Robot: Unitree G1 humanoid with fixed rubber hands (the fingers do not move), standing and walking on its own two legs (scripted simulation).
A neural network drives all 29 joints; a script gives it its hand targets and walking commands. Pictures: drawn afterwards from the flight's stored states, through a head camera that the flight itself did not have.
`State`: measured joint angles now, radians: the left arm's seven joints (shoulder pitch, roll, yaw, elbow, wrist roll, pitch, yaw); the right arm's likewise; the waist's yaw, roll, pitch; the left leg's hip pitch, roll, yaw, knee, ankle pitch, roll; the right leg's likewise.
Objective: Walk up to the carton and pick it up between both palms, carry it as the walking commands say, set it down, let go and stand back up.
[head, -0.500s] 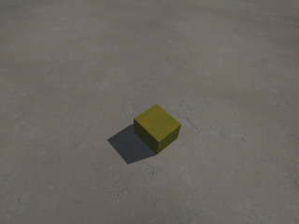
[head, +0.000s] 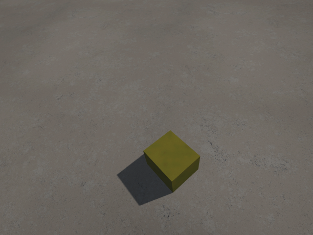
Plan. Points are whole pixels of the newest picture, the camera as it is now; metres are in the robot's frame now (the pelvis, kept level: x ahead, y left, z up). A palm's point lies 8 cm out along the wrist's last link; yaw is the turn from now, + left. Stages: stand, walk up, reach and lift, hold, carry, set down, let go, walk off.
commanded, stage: walk up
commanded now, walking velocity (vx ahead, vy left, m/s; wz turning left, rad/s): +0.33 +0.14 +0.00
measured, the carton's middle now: (171, 160) +0.68 +0.00 -0.69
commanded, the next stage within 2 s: none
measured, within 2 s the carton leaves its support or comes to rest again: neither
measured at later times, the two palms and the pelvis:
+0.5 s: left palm out of the picture +0.17 +0.29 -0.15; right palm out of the picture +0.16 -0.21 -0.11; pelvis +0.15 +0.05 +0.01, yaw -1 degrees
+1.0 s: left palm (100, 204) +0.25 +0.22 -0.13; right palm (263, 221) +0.20 -0.25 -0.15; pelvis +0.18 -0.01 +0.00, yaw +1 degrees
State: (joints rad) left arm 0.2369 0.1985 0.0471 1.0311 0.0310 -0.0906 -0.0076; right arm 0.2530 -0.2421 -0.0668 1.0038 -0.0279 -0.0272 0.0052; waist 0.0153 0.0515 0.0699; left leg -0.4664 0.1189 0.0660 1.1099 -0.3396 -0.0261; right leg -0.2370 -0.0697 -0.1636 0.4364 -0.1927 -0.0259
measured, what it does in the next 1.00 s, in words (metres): walks ahead: left foot, then right foot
